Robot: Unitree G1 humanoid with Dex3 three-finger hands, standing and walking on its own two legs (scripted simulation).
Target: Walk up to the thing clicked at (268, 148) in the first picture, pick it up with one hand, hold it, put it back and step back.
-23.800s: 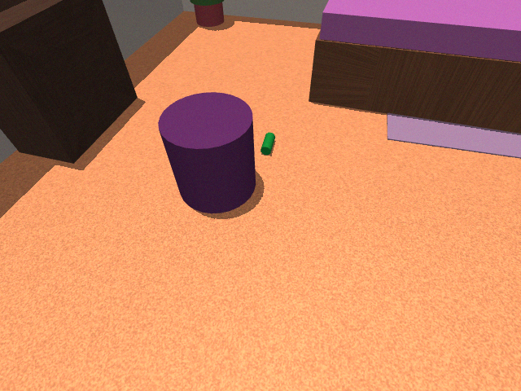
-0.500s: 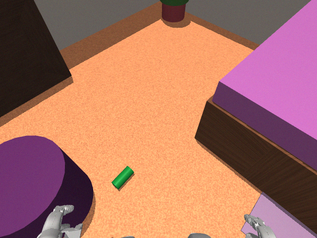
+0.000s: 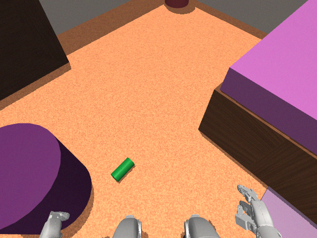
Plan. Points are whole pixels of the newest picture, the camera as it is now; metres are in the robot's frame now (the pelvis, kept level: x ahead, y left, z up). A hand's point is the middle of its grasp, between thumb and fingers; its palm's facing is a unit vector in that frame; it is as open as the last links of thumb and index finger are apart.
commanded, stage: rise first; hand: left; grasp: from above
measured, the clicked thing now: (122, 169) +0.49 +0.21 -0.67
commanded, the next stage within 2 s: none
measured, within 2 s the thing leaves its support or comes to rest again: neither
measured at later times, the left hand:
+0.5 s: hand (85, 209) +0.23 +0.28 -0.30, palm faces -0.25 -0.41 -0.88, open 14.2 cm
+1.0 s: hand (102, 187) +0.34 +0.26 -0.45, palm faces -0.20 -0.36 -0.91, open 14.0 cm
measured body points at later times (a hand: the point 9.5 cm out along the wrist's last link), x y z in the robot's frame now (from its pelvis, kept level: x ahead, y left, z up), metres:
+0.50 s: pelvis -0.05 -0.01 -0.14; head +0.11 +0.00 +0.28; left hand +0.24 +0.29 -0.25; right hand +0.12 -0.27 -0.27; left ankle +0.00 +0.13 -0.67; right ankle +0.00 -0.15 -0.67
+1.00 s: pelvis -0.10 +0.00 -0.30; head +0.12 +0.01 +0.09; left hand +0.35 +0.28 -0.40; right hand -0.06 -0.26 -0.44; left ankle +0.00 +0.13 -0.67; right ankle -0.01 -0.15 -0.67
